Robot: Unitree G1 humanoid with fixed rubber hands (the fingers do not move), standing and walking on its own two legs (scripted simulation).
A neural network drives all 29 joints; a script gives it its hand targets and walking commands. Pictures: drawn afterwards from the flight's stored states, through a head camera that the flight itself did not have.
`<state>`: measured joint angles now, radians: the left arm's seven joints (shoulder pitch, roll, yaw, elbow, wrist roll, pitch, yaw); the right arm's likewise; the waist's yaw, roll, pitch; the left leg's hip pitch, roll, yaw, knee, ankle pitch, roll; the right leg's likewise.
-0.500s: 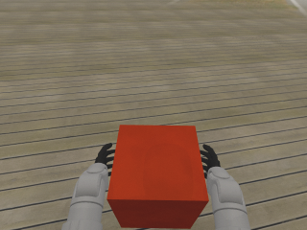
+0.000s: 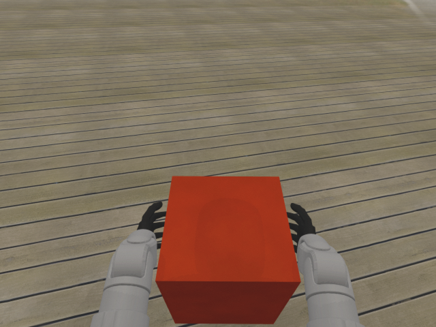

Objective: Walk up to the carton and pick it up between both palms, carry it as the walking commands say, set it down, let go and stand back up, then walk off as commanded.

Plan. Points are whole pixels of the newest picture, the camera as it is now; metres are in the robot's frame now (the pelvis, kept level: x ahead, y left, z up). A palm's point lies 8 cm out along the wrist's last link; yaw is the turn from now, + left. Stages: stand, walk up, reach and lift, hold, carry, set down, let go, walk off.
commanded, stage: reach and lift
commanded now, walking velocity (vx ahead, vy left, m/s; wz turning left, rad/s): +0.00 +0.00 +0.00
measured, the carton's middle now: (224, 253) +0.29 -0.01 -0.02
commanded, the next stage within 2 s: hold in 0.52 s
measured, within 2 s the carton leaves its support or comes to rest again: neither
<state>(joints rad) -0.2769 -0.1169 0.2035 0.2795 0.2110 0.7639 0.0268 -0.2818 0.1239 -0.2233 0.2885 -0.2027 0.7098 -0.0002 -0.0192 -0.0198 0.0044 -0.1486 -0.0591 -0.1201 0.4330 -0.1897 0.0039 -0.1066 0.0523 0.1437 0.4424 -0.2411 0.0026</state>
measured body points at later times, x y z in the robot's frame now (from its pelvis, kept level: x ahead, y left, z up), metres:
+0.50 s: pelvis +0.01 +0.00 +0.00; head -0.03 +0.00 +0.45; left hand +0.29 +0.14 +0.02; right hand +0.29 -0.16 +0.03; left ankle +0.03 +0.12 -0.74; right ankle +0.01 -0.13 -0.74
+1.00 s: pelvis +0.00 +0.00 +0.00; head -0.04 +0.00 +0.45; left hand +0.29 +0.15 +0.02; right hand +0.29 -0.16 +0.03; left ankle +0.03 +0.12 -0.74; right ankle +0.01 -0.12 -0.74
